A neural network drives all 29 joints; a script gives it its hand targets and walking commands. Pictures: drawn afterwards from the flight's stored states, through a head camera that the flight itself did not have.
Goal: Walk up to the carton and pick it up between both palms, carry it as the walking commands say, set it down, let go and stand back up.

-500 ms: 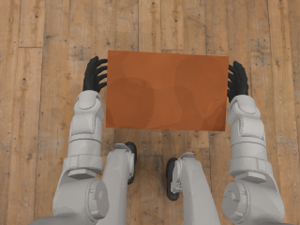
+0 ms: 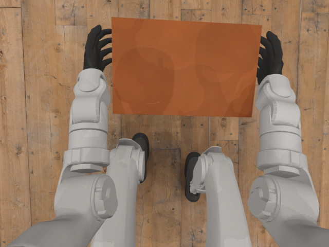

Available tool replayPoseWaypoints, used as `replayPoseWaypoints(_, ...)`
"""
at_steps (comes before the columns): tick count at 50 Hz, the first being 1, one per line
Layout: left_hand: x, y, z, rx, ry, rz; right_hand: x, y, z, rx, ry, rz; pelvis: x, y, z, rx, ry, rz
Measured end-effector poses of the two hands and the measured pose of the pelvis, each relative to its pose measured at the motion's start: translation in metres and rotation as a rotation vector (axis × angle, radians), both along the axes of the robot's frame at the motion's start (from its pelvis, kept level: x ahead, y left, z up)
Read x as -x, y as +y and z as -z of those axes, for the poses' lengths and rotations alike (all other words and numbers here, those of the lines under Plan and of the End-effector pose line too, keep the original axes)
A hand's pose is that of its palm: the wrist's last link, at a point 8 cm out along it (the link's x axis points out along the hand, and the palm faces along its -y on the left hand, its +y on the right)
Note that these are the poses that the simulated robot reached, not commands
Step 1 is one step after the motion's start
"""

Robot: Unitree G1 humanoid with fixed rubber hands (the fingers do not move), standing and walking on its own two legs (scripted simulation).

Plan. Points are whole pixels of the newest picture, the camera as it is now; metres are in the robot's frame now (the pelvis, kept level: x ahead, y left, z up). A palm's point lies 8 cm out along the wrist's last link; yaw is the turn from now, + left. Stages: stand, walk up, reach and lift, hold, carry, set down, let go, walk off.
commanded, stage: set down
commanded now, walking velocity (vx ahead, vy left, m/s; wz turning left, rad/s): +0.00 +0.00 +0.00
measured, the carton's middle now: (178, 74) +0.47 +0.01 -0.23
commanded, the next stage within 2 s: none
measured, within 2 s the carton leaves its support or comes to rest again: rests again in 1.72 s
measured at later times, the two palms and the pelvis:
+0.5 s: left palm (96, 56) +0.50 +0.22 -0.23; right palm (230, 75) +0.49 -0.14 -0.26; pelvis -0.04 +0.00 -0.08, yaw +0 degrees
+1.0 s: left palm (106, 58) +0.51 +0.21 -0.29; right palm (233, 71) +0.51 -0.16 -0.29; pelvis -0.03 +0.00 -0.11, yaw +0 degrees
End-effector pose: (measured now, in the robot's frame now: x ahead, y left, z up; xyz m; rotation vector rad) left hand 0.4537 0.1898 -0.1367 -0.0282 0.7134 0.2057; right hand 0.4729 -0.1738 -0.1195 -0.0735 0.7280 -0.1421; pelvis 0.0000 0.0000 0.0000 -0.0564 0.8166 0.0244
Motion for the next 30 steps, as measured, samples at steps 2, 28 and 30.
replayPoseWaypoints(2,0.000,0.000,0.008,-0.005,0.005,0.005,0.001,-0.001,0.009,-0.007,0.004,0.005,0.001,-0.001,0.005,-0.001,0.006,0.000)
replayPoseWaypoints(28,-0.042,0.022,0.105,-0.079,-0.025,0.056,-0.021,0.023,0.130,-0.065,-0.054,0.075,0.044,-0.001,0.085,-0.003,-0.271,-0.006)
replayPoseWaypoints(30,-0.039,0.018,0.116,-0.050,0.015,0.053,-0.025,0.018,0.124,-0.032,-0.062,0.065,0.044,-0.002,0.088,-0.005,-0.279,-0.006)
